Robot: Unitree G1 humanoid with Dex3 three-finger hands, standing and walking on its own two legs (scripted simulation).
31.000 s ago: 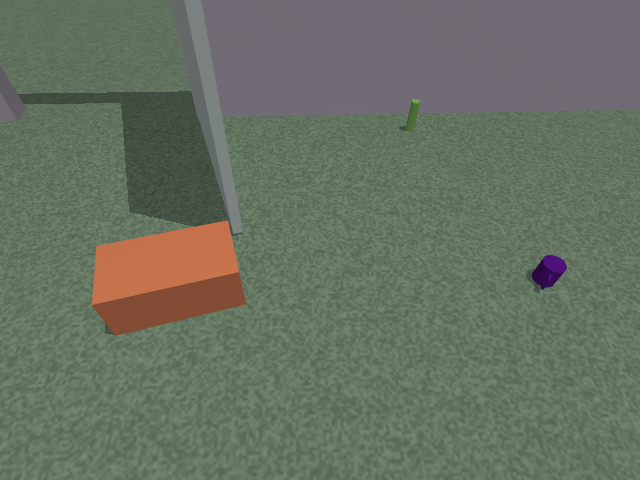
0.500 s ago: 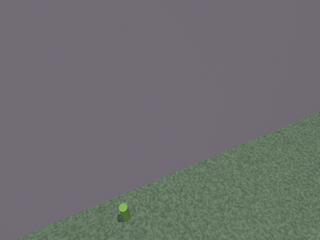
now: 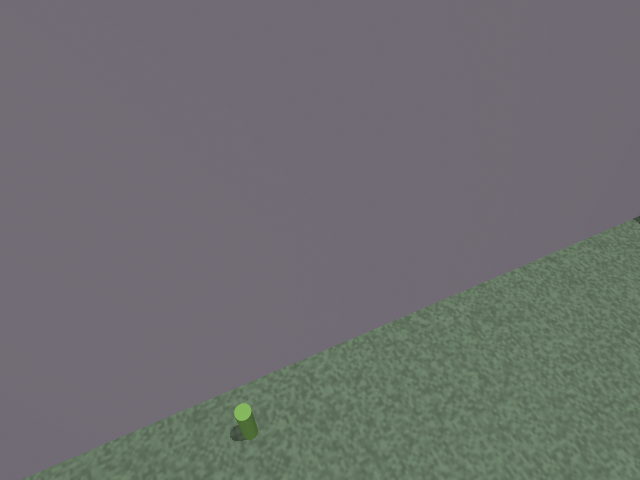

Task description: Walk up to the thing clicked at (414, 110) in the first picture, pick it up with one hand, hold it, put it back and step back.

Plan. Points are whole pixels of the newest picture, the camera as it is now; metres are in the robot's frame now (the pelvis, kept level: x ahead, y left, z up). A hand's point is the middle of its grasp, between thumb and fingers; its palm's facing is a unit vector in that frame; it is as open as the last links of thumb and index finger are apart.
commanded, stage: step back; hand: left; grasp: from the side
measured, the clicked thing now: (246, 422) +0.42 +0.20 -0.70
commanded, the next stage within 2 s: none
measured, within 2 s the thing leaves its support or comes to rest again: neither
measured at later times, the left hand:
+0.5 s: hand out of the picture +0.04 +0.28 -0.17, palm faces -0.01 -0.92 -0.39, open 7.4 cm
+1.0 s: hand out of the picture -0.08 +0.29 -0.17, palm faces -0.08 -0.92 -0.39, open 7.4 cm
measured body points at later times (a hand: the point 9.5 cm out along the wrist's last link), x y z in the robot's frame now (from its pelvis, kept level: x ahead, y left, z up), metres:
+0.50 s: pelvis -0.09 +0.01 -0.03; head -0.02 +0.02 +0.41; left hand +0.04 +0.32 -0.15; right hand -0.01 -0.31 -0.15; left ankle -0.15 +0.13 -0.73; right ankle +0.00 -0.13 -0.75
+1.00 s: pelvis -0.19 +0.03 -0.02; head -0.13 +0.02 +0.42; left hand -0.08 +0.33 -0.14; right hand -0.09 -0.28 -0.15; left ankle -0.17 +0.13 -0.73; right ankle -0.18 -0.08 -0.75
